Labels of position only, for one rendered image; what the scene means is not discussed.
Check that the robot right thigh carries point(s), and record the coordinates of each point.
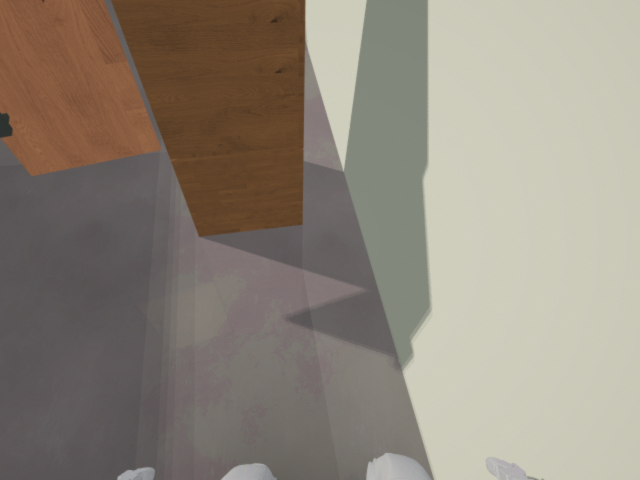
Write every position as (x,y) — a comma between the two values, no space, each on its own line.
(395,467)

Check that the right robot hand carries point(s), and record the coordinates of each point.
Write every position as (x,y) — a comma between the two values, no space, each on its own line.
(504,470)

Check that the cupboard door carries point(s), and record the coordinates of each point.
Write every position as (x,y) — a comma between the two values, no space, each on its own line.
(67,86)

